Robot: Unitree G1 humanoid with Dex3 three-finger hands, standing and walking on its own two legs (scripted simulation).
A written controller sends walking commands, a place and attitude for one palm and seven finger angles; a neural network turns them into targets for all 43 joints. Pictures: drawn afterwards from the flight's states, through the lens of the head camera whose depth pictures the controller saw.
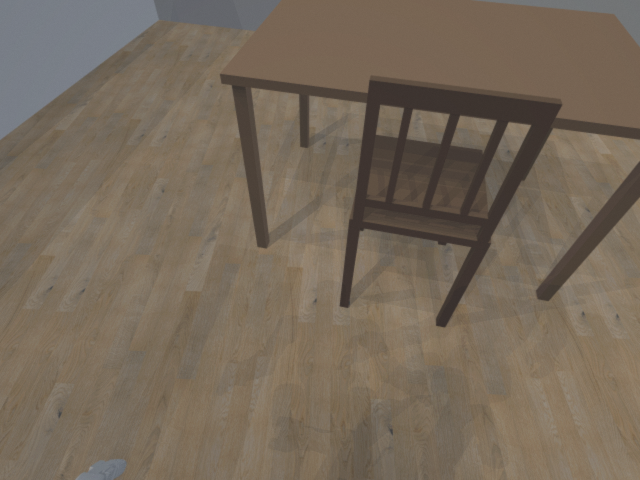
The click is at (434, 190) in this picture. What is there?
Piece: chair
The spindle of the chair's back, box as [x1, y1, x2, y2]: [422, 113, 459, 208]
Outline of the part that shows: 458,114 450,113 424,197 422,207 429,208 459,116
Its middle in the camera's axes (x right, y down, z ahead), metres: +0.27 -0.17 +0.90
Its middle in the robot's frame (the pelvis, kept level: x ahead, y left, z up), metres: +0.79 -0.24 -0.08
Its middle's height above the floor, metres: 0.69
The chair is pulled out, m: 0.00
